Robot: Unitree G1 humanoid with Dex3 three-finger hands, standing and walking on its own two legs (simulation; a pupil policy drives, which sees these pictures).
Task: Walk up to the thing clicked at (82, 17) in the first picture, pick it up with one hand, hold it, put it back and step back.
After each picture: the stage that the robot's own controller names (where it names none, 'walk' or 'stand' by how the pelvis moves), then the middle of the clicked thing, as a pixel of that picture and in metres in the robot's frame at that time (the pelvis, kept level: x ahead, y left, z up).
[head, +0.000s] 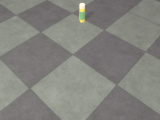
stand; (82, 13) +1.84 -0.05 -0.66
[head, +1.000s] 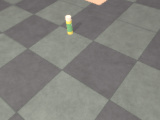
walk; (69, 25) +1.70 +0.22 -0.65
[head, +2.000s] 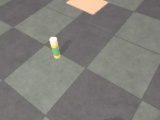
walk; (55, 48) +1.13 +0.31 -0.65
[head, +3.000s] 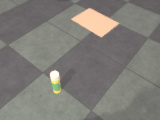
walk; (55, 82) +0.72 +0.21 -0.63
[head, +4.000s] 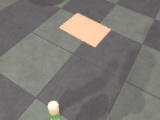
walk; (54, 112) +0.45 +0.14 -0.64
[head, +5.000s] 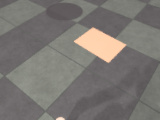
stand; out of the picture +0.40 +0.14 -0.65
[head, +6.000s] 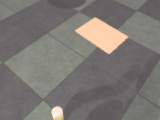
stand; (58, 117) +0.41 +0.14 -0.63
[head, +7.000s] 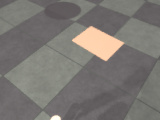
stand; out of the picture +0.41 +0.18 -0.66
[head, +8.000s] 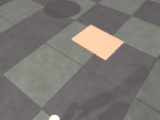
stand; out of the picture +0.40 +0.19 -0.66
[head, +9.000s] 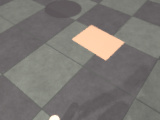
stand; out of the picture +0.40 +0.19 -0.66
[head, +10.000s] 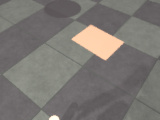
stand; out of the picture +0.40 +0.19 -0.66
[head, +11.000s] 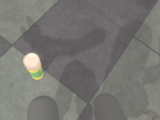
go down; (34, 68) +0.46 +0.19 -0.38
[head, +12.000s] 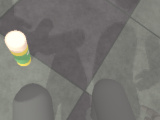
go down; (20, 51) +0.48 +0.22 -0.27
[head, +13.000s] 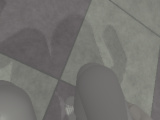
close in; out of the picture +0.46 +0.26 -0.17
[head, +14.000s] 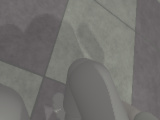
close; out of the picture +0.46 +0.28 -0.16
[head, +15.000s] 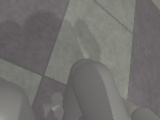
lift; out of the picture +0.42 +0.26 -0.17
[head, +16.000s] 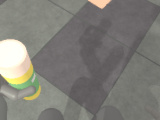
lift; (22, 76) +0.33 +0.18 +0.04
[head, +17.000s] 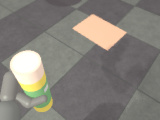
hold; (36, 86) +0.31 +0.15 +0.06
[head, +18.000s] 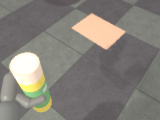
hold; (35, 87) +0.31 +0.16 +0.05
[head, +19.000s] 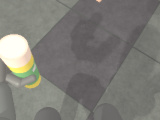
crouch; (24, 67) +0.39 +0.17 -0.02
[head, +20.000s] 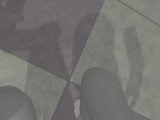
lower; out of the picture +0.48 +0.25 -0.08
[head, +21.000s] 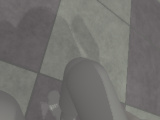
lower; out of the picture +0.46 +0.29 -0.16
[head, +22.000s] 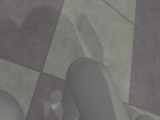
lower; out of the picture +0.45 +0.30 -0.16
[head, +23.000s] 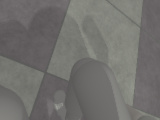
lower; out of the picture +0.44 +0.29 -0.16
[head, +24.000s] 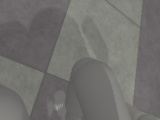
lower; out of the picture +0.43 +0.28 -0.16
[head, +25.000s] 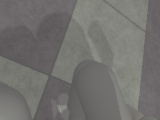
open; out of the picture +0.44 +0.26 -0.17
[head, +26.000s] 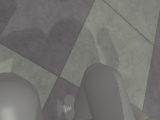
stand; out of the picture +0.44 +0.25 -0.18
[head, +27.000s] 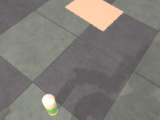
stand; (50, 105) +0.41 +0.17 -0.53
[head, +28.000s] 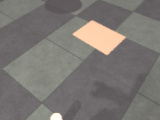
stand; out of the picture +0.41 +0.16 -0.60
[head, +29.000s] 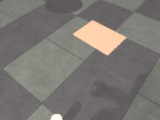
stand; out of the picture +0.40 +0.16 -0.60
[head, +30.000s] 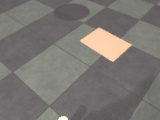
stand; out of the picture +0.41 +0.14 -0.65
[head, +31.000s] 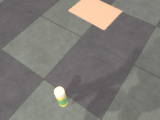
walk; (61, 97) +0.49 +0.16 -0.63
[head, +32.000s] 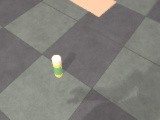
walk; (57, 66) +0.76 +0.15 -0.63
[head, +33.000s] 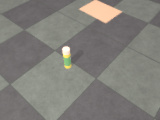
stand; (67, 58) +1.03 +0.16 -0.64
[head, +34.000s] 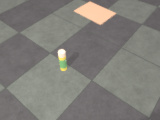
stand; (62, 60) +1.02 +0.17 -0.66
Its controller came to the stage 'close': yes
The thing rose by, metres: 0.68
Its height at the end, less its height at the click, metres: +0.00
